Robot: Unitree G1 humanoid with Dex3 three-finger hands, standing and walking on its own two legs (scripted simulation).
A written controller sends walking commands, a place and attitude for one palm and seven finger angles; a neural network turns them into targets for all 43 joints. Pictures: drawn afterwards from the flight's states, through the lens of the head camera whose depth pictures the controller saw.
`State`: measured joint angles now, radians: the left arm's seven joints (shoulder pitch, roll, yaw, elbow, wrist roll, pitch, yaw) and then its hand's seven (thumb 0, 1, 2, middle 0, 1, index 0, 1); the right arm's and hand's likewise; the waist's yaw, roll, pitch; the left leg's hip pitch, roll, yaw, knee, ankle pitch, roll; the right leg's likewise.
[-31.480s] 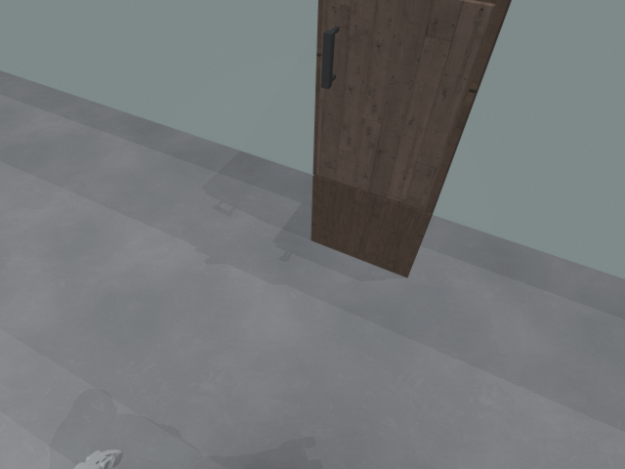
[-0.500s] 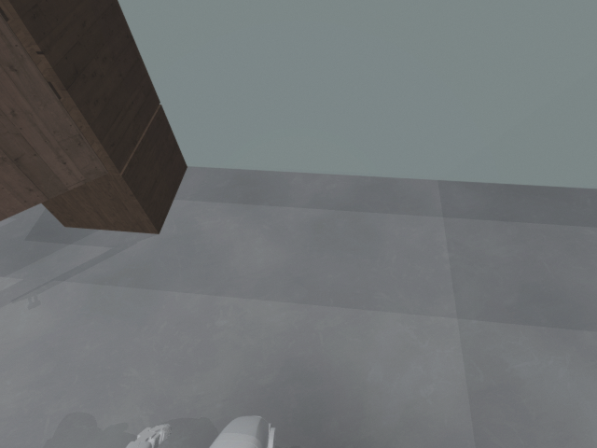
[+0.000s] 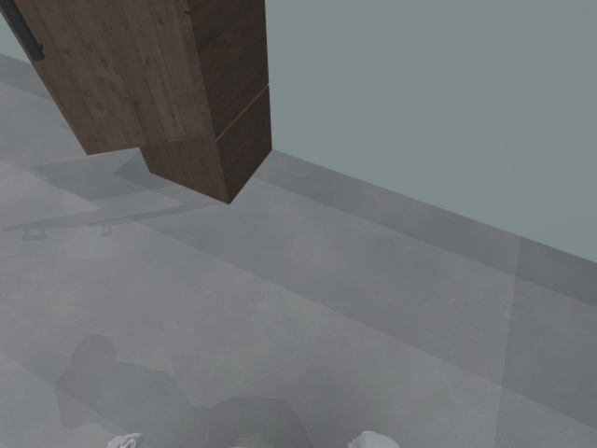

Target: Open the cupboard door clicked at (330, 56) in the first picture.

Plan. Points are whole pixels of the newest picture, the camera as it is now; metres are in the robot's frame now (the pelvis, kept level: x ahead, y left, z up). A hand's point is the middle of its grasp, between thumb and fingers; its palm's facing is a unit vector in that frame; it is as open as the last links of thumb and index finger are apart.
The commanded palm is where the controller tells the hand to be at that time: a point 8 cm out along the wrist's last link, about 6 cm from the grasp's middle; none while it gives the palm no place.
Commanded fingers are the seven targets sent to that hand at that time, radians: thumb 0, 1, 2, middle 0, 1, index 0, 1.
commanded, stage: turn to face it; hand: left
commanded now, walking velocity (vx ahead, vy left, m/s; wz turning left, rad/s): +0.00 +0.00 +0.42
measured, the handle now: (23, 25) +0.93 +0.70 +0.05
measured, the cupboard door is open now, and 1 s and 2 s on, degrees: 41 41 41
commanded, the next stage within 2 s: take the last steps up to it in 0.28 s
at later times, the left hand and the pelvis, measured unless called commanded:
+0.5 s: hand out of the picture -0.03 +0.18 -0.19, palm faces +0.30 -0.93 -0.20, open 7.3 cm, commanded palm none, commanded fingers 0.00 0.90 0.90 -0.20 -0.30 -0.20 -0.30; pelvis +0.00 -0.01 -0.01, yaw +14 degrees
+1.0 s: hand (161, 446) +0.14 +0.21 -0.15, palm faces +0.34 -0.91 -0.22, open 7.4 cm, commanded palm none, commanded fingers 0.00 0.90 0.90 -0.20 -0.30 -0.20 -0.30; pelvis +0.10 +0.01 -0.01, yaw +19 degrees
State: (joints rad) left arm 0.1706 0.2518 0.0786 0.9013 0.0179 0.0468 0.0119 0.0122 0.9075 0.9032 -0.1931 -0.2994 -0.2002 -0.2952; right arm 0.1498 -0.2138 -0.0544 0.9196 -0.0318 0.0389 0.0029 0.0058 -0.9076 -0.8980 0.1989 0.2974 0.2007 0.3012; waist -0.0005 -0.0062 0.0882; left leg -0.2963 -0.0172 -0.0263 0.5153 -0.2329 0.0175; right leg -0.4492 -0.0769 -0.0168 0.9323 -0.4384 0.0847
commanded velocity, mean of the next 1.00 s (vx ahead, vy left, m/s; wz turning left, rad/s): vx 0.19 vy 0.10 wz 0.23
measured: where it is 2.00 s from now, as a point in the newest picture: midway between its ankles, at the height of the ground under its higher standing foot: (234, 376)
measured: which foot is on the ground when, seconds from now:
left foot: down 0.00-0.10, up 0.12-0.46, down 0.48-0.90, up 0.92-1.00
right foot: up 0.00-0.08, down 0.10-0.48, up 0.50-0.88, down 0.90-1.00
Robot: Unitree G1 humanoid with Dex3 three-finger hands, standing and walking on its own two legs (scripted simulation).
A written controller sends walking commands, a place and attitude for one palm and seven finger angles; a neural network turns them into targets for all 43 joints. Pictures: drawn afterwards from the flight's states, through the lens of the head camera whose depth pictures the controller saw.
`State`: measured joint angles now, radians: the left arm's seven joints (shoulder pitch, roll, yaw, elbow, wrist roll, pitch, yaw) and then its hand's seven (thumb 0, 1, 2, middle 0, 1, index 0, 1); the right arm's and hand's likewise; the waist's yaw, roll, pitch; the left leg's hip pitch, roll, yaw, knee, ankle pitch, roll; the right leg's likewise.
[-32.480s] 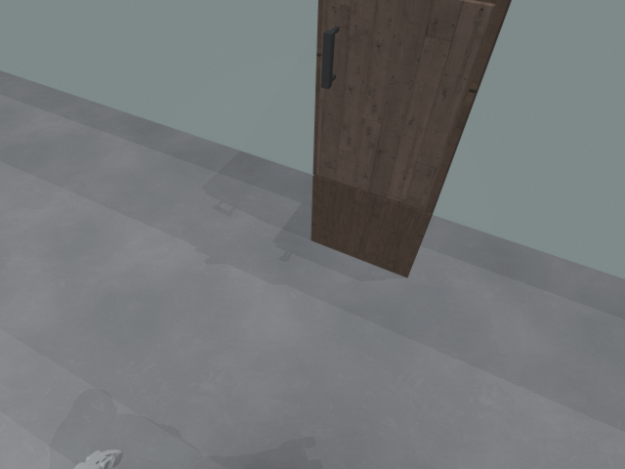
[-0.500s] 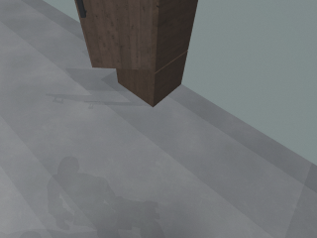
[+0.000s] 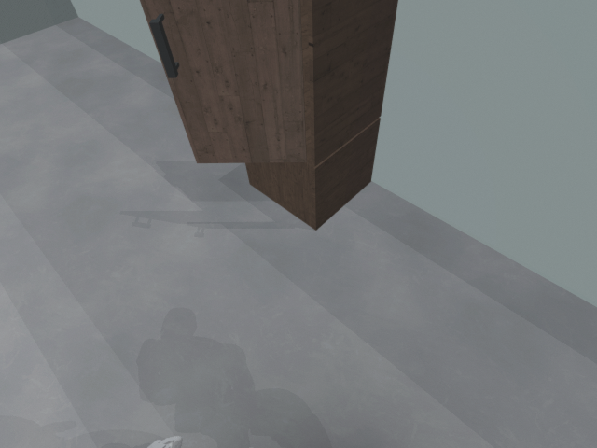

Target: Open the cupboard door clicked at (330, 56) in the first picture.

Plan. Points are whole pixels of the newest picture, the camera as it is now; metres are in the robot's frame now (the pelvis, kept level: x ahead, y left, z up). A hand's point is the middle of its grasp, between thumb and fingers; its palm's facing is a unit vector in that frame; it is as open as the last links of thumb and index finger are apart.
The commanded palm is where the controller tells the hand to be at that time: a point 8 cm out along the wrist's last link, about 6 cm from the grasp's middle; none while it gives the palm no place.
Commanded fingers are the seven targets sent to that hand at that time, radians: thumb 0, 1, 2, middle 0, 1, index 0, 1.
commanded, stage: take the last steps up to it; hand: left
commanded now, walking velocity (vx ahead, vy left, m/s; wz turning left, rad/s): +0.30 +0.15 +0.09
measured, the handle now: (166, 46) +1.01 +0.38 +0.05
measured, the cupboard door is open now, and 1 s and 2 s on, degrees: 41 41 41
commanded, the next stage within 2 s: come to a stop and stand still in 0.90 s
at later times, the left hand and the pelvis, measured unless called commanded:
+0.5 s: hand out of the picture +0.11 +0.27 -0.18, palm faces +0.13 -0.98 -0.16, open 7.4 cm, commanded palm none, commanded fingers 0.00 0.90 0.90 -0.20 -0.30 -0.20 -0.30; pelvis +0.18 +0.10 +0.00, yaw +2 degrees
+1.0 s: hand (188, 267) +0.47 +0.26 -0.15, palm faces -0.03 -0.98 -0.19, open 7.4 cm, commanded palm none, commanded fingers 0.00 0.90 0.90 -0.20 -0.30 -0.20 -0.30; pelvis +0.36 +0.10 +0.00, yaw -1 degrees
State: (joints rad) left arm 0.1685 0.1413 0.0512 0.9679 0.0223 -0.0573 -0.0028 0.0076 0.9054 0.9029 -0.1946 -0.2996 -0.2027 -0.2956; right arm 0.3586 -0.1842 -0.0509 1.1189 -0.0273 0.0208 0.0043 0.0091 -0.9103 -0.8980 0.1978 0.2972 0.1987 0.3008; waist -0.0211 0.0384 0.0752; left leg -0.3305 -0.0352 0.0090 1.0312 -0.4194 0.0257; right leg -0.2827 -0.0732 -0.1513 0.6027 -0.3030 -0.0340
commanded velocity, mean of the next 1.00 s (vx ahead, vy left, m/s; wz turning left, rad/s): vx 0.25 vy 0.08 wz -0.04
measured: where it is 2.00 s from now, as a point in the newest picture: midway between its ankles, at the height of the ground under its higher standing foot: (284, 390)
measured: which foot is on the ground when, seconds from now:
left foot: up 0.00-0.36, down 0.38-0.88, up 0.90-1.00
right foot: down 0.00-0.38, up 0.40-0.86, down 0.88-1.00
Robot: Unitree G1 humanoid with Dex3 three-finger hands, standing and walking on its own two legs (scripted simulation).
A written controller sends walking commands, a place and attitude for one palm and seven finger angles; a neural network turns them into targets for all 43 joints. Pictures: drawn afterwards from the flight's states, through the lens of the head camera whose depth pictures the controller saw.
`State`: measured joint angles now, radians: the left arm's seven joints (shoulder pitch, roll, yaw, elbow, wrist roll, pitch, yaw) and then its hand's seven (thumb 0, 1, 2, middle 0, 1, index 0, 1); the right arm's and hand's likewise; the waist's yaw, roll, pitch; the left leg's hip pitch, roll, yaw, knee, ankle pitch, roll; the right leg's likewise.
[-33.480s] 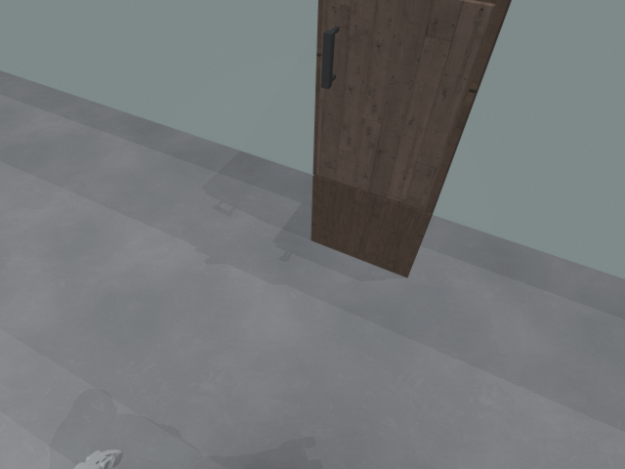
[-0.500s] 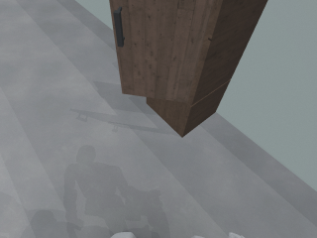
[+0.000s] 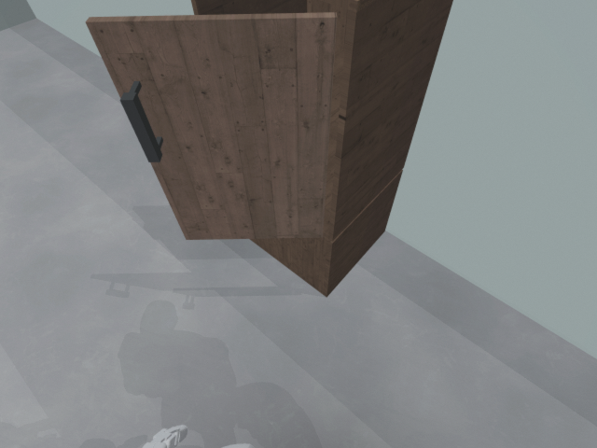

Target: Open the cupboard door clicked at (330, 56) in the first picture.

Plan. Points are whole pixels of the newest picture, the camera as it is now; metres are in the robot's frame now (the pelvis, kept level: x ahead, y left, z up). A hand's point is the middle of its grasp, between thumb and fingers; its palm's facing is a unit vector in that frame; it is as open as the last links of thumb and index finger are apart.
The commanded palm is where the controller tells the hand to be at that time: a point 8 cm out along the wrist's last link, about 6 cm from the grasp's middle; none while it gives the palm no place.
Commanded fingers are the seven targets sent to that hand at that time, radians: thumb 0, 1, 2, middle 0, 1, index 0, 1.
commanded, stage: come to a stop and stand still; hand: left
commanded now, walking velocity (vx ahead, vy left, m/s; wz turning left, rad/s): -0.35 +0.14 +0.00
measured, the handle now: (145, 122) +0.65 +0.30 +0.05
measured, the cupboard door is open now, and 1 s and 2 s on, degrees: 41 41 41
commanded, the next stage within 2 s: look again from close up in 1.66 s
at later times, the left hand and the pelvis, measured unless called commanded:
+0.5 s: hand out of the picture +0.08 +0.23 -0.18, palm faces +0.02 -0.98 -0.22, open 7.4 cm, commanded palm none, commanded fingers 0.00 0.90 0.90 -0.20 -0.30 -0.20 -0.30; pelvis +0.05 +0.03 +0.00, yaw -2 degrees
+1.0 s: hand out of the picture +0.06 +0.15 -0.17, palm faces +0.01 -0.98 -0.19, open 7.3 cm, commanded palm none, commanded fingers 0.00 0.90 0.90 -0.20 -0.30 -0.20 -0.30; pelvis +0.04 -0.02 +0.01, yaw +0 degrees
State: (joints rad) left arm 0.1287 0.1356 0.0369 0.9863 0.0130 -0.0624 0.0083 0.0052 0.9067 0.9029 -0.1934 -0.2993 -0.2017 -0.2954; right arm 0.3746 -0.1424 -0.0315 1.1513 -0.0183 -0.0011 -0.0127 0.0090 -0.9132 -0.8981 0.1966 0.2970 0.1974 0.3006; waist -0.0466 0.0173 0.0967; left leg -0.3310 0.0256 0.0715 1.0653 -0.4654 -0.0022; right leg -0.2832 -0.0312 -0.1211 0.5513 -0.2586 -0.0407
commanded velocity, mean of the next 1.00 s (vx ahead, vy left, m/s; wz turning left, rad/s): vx -0.08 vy -0.04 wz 0.00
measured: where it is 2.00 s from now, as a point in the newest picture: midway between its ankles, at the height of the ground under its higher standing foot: outside the picture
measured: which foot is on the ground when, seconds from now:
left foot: up 0.00-0.20, down 0.22-1.00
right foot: down 0.00-0.24, up 0.26-0.60, down 0.62-1.00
